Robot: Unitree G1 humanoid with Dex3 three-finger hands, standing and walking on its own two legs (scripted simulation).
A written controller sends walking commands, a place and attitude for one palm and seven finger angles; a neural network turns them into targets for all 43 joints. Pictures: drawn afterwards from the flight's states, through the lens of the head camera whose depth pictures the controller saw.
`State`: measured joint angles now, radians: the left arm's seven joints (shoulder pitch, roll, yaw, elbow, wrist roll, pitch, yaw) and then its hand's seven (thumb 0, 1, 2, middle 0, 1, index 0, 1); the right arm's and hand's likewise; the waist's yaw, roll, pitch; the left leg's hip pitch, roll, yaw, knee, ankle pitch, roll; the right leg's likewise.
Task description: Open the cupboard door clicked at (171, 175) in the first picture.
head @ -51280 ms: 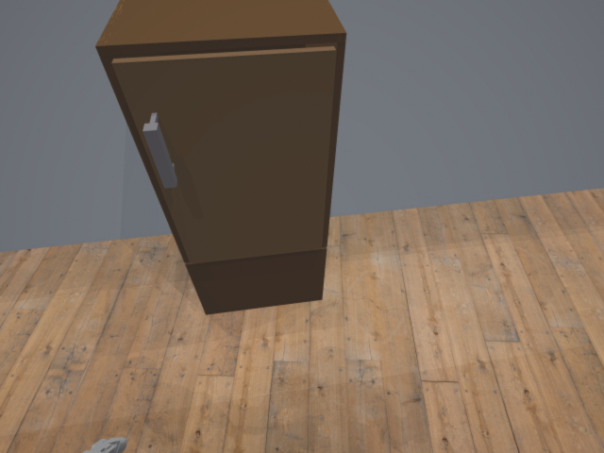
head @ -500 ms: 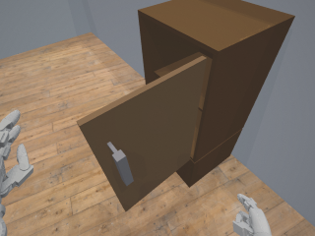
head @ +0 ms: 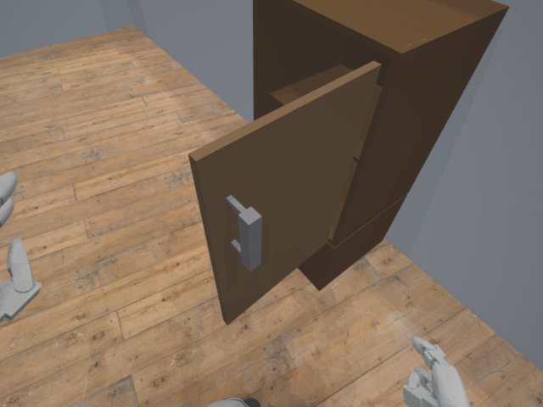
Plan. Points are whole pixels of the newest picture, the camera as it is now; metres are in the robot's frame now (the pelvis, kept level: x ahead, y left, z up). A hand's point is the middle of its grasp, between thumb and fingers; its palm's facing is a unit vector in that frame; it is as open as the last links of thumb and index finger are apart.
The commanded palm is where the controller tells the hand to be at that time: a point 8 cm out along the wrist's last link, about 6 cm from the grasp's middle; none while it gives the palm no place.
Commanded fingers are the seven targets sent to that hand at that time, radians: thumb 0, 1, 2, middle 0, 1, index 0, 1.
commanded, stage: step back with the hand held close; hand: left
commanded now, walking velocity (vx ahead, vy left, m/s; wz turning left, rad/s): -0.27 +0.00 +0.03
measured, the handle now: (242, 233) +0.38 +0.07 +0.02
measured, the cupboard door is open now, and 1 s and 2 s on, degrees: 94 94 94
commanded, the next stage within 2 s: stop stepping back and stand still in 0.36 s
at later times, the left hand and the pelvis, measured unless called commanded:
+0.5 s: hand out of the picture +0.04 +0.36 +0.18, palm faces +0.51 -0.75 -0.41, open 7.4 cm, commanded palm -0.02 +0.38 +0.18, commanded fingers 0.00 0.90 0.90 -0.20 -0.30 -0.20 -0.30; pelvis -0.14 +0.07 -0.03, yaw +3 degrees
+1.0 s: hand out of the picture -0.11 +0.42 +0.19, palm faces +0.36 -0.76 -0.54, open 7.4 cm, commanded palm -0.14 +0.47 +0.18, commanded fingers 0.00 0.90 0.90 -0.20 -0.30 -0.20 -0.30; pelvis -0.29 +0.18 -0.02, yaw -4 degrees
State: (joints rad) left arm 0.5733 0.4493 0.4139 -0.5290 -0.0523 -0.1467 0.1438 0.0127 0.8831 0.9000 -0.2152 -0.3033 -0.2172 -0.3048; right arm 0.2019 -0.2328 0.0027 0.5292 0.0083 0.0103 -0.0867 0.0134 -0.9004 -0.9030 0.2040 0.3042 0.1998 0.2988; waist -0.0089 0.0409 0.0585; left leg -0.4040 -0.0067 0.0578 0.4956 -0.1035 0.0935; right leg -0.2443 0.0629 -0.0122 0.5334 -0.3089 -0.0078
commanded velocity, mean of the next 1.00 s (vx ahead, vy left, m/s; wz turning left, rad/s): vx -0.02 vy -0.10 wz -0.02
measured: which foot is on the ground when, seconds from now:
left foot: down 0.00-0.44, up 0.46-0.58, down 0.60-0.90, up 0.92-1.00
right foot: up 0.00-0.10, down 0.12-0.58, up 0.60-0.94, down 0.96-1.00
